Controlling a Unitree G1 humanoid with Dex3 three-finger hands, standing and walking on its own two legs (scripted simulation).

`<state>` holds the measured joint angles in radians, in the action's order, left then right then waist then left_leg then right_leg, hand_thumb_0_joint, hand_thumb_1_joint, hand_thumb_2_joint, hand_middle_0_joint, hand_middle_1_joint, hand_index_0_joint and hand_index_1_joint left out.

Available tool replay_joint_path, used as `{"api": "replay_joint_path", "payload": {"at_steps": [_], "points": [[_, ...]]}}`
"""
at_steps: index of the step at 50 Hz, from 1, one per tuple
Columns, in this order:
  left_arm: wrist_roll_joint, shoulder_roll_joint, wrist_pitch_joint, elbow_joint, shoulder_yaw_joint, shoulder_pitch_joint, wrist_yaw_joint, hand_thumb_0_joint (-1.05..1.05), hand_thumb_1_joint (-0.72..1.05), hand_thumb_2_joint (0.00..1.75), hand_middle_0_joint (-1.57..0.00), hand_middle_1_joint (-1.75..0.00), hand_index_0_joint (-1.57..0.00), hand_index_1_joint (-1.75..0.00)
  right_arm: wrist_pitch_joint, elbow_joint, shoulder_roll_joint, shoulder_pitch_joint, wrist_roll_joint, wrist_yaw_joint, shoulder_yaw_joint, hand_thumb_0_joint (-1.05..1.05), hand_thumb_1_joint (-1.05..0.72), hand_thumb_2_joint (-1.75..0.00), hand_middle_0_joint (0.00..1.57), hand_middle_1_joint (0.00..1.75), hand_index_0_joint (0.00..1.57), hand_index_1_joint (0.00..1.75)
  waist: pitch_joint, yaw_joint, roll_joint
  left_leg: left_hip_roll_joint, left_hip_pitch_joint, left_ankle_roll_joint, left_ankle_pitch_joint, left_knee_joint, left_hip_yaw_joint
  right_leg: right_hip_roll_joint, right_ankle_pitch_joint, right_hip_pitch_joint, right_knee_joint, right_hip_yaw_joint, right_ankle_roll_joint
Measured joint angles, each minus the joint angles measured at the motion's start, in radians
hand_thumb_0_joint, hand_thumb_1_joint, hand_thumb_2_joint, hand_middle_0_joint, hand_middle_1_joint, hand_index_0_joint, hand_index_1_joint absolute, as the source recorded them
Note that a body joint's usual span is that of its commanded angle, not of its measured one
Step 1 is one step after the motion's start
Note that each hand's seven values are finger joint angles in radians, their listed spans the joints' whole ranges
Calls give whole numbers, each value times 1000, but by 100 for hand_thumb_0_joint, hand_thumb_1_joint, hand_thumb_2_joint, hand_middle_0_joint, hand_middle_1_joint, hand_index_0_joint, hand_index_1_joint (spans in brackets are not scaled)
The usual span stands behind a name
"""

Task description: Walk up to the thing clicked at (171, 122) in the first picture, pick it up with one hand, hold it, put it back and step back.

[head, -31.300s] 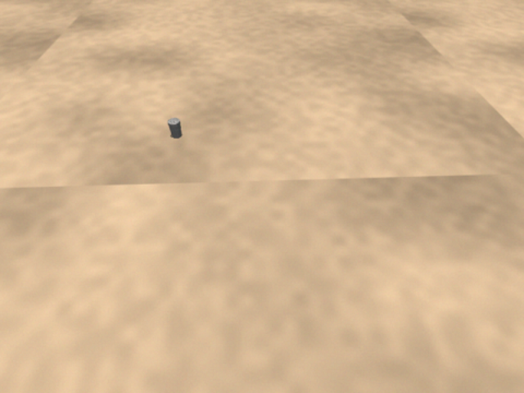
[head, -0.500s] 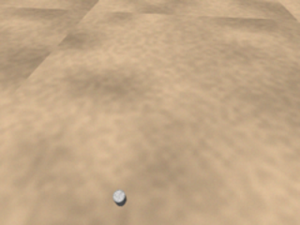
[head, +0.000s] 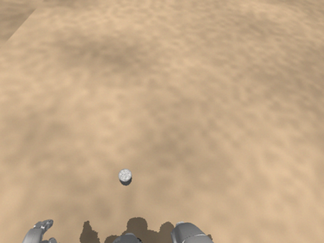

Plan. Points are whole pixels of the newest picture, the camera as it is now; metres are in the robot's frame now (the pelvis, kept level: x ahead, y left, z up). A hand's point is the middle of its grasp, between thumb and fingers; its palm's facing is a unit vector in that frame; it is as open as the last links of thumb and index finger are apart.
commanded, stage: step back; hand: left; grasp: from the side
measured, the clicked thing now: (125, 177) +0.49 +0.13 -0.71
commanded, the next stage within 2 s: none
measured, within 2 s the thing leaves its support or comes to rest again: neither
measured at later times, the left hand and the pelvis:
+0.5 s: hand out of the picture -0.06 +0.25 -0.14, palm faces -0.09 -0.91 -0.40, open 7.4 cm; pelvis -0.13 -0.02 +0.00, yaw -7 degrees
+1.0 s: hand out of the picture -0.12 +0.24 -0.15, palm faces -0.01 -0.95 -0.32, open 7.4 cm; pelvis -0.25 -0.01 +0.00, yaw -1 degrees
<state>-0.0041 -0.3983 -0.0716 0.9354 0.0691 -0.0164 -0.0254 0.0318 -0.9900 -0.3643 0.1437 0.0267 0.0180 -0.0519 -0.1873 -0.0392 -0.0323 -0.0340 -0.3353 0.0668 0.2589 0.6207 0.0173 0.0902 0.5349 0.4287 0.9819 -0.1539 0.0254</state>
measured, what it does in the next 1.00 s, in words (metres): walks backwards: right foot, then left foot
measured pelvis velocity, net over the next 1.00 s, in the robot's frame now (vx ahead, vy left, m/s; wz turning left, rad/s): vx -0.25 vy -0.01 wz -0.02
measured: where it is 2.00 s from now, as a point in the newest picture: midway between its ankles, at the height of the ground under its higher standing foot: outside the picture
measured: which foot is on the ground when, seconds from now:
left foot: down 0.00-0.46, up 0.48-0.78, down 0.80-1.00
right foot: up 0.00-0.38, down 0.40-0.82, up 0.84-1.00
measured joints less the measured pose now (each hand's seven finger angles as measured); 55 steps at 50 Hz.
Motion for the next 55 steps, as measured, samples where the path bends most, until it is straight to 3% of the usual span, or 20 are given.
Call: {"api": "replay_joint_path", "payload": {"at_steps": [2, 5, 11, 15, 20, 22, 23, 25, 26, 28, 31, 37, 40, 42, 45, 47, 49, 52, 55], "points": [[6, -3, 3, -15, -4, -10, 0, 1, 90, 90, -20, -30, -20, -30, 3, 7, 11, 4, 4, -8, 2, 0, -90, -89, 20, 30, 20, 30, 2, 9, -8, 2, 5, 2, -40, -56, -11, 26, -32, 23, 91, -21, 2], [0, -5, 8, -26, -2, -51, 3, 1, 90, 90, -20, -30, -20, -30, 0, 30, 20, -6, 3, -18, -1, 0, -90, -89, 20, 30, 20, 30, 3, 18, -17, 4, 7, 8, -74, -97, -37, 27, -72, 13, 151, -24, -21], [-6, -2, 0, -15, 6, -127, 5, 1, 90, 90, -20, -30, -20, -30, -16, 93, 30, -43, -3, -28, 2, 0, -90, -89, 20, 30, 20, 30, -1, 28, -18, 13, -14, 18, -98, -88, -87, -9, -32, -78, 73, -5, -59], [-8, 6, -1, -19, 7, -147, 14, 1, 90, 90, -20, -30, -20, -30, -14, 122, 21, -70, 1, -24, 5, 0, -90, -89, 20, 30, 20, 30, -11, 35, 3, 32, -47, 13, -120, -65, -107, -35, -20, -120, -31, 30, -53], [-10, 11, 10, -27, 13, -190, 39, 1, 90, 90, -20, -30, -20, -30, 6, 130, 1, -81, 6, -14, 2, 0, -90, -89, 21, 30, 21, 30, 21, 49, 20, 48, -98, -9, -158, -48, -132, -80, -88, -205, -271, 96, -15], [-19, 36, 14, -16, 15, -205, 44, 1, 90, 90, -20, -30, -20, -30, 16, 118, -23, -81, 2, -15, -9, 0, -90, -89, 20, 30, 21, 30, 23, 40, 80, 74, -111, -25, -145, -30, -98, -52, -124, -224, -311, 130, -10], [-25, 45, 13, -19, 14, -221, 48, 1, 90, 90, -20, -30, -20, -30, 21, 109, -29, -69, -3, -18, -14, 0, -90, -89, 20, 30, 20, 30, 37, 36, 94, 62, -126, -41, -55, -5, -67, -50, -137, -225, -323, 144, -6], [-38, 44, 4, -32, 13, -254, 52, 1, 90, 90, -20, -30, -20, -30, 29, 87, -24, -37, -7, -24, -19, 0, -90, -89, 20, 30, 20, 30, 71, 64, 64, -10, -175, -69, 118, 161, -6, -78, -151, -207, -329, 127, 13], [-41, 43, 1, -36, 15, -266, 49, 1, 90, 90, -20, -30, -20, -30, 32, 77, -23, -23, -10, -23, -18, 0, -90, -89, 20, 30, 20, 30, 80, 82, 44, -44, -189, -77, 145, 263, 18, -93, -166, -203, -343, 109, 18], [-42, 48, -1, -37, 18, -275, 40, 1, 90, 90, -20, -30, -20, -30, 26, 71, -33, 8, -17, -22, -16, 0, -90, -89, 20, 30, 20, 30, 95, 85, 35, -93, -200, -81, 127, 411, 82, -108, -215, -204, -401, 106, 6], [-41, 53, 1, -56, 23, -254, 32, 1, 90, 90, -20, -30, -20, -30, 10, 76, -52, 60, -23, -31, -10, 0, -90, -89, 20, 30, 20, 30, 102, 61, 53, -107, -170, -83, 113, 496, 143, -105, -265, -183, -456, 142, 0], [-34, 52, 27, -155, 17, -156, 14, 1, 90, 90, -20, -30, -20, -30, 9, 65, -51, 102, -16, -44, 2, 0, -90, -89, 20, 30, 20, 30, 38, 39, 58, -26, 9, -85, 204, 224, 77, -107, -280, -111, -402, 213, 7], [-19, 40, 22, -185, 8, -112, 14, 1, 90, 90, -20, -30, -20, -30, -4, 69, -28, 92, -12, -42, 6, 0, -90, -89, 20, 30, 20, 30, 5, 31, 27, -7, 99, -63, 101, 4, 29, -129, -261, -64, -319, 234, -2], [-11, 27, 8, -180, 7, -92, 15, 1, 90, 90, -20, -30, -20, -30, -7, 73, 6, 69, -6, -37, 11, 0, -91, -89, 20, 30, 20, 30, -17, 43, -36, -38, 111, -46, 80, -12, -2, -153, -267, -47, -283, 193, -5], [-6, 43, -12, -154, 2, -88, 16, 1, 90, 90, -20, -30, -20, -30, -12, 98, 12, 59, 1, -25, 21, 0, -90, -89, 20, 30, 20, 30, 6, 17, -7, -6, 75, -33, 67, 8, 26, -62, -51, -1, -70, 114, -11], [0, 45, -14, -149, 1, -95, 18, 1, 90, 90, -20, -30, -20, -30, -14, 112, 14, 46, 7, -28, 25, 0, -90, -89, 20, 30, 20, 30, 22, 17, 7, 17, 63, -34, 39, -16, 34, -11, -13, 21, 88, 63, -7], [3, 40, -7, -151, 4, -106, 19, 1, 90, 90, -20, -30, -20, -30, -16, 126, 14, 28, 5, -32, 27, 0, -90, -89, 20, 30, 21, 30, 35, 28, 9, 32, 45, -39, 11, -37, 26, 10, -16, 24, 176, 30, -9], [1, 27, 4, -149, 13, -118, 16, 1, 90, 90, -20, -30, -20, -30, -19, 153, 9, -10, 4, -35, 25, 0, -90, -89, 21, 30, 21, 30, 33, 42, 8, 46, 9, -44, -15, -36, 15, -3, -17, -21, 149, 16, -33], [-1, 12, 14, -139, 16, -130, 12, 1, 90, 90, -20, -30, -20, -30, -18, 182, -3, -51, 4, -35, 20, 0, -90, -89, 20, 30, 21, 30, 16, 54, 8, 58, -36, -51, -29, -6, -5, -42, -28, -95, -24, 38, -50]]}}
